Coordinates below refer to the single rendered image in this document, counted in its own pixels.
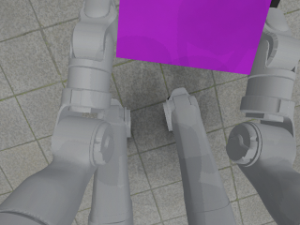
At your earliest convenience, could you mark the robot left forearm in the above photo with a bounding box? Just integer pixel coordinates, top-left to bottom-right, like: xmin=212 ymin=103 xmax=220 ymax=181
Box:
xmin=51 ymin=0 xmax=118 ymax=151

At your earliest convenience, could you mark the robot right upper arm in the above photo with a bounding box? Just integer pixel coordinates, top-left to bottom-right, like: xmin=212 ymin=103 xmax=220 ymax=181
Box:
xmin=225 ymin=121 xmax=300 ymax=225

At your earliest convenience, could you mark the left robot thigh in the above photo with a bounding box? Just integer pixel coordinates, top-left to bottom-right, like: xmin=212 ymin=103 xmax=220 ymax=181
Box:
xmin=87 ymin=105 xmax=134 ymax=225

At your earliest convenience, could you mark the carton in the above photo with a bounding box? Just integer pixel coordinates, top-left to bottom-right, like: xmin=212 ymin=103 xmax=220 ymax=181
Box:
xmin=115 ymin=0 xmax=272 ymax=75

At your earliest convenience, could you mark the right robot shin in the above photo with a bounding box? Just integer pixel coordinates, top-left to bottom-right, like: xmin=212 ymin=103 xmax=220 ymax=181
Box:
xmin=168 ymin=87 xmax=201 ymax=114

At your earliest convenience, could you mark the robot right forearm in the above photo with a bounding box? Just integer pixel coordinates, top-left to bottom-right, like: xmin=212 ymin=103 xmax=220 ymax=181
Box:
xmin=239 ymin=7 xmax=300 ymax=145

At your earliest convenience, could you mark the robot left upper arm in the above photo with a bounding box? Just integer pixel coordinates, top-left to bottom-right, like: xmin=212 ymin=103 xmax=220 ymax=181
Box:
xmin=0 ymin=115 xmax=115 ymax=225

